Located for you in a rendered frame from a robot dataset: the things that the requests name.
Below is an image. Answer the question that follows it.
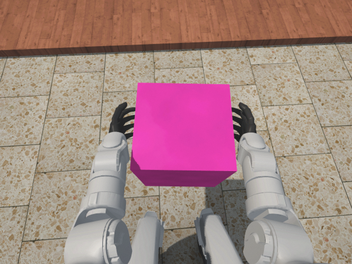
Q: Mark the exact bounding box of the left robot shin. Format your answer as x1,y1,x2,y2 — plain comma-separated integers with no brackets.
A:
137,211,158,226

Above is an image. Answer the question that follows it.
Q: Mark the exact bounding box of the robot right hand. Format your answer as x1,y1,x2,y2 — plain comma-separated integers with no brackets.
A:
232,102,257,142

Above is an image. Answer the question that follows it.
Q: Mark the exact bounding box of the robot left hand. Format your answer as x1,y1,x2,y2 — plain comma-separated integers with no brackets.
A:
109,102,135,139

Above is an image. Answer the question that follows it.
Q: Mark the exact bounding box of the right robot upper arm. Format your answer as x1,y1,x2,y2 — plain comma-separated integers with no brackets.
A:
243,218,331,264

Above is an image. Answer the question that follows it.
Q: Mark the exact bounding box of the carton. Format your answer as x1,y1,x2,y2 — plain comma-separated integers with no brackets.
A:
130,82,237,187

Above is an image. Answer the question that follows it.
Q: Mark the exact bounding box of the left robot upper arm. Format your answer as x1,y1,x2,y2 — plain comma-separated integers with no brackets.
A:
65,218,132,264

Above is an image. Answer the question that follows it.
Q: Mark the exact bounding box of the robot left thigh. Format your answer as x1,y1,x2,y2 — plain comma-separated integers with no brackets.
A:
128,216,165,264

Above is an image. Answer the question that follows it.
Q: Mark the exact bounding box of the right robot forearm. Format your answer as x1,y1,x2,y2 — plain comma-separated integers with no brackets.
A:
236,133,314,252

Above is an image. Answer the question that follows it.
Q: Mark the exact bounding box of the left robot forearm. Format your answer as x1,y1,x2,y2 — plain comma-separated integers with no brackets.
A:
64,132,130,262

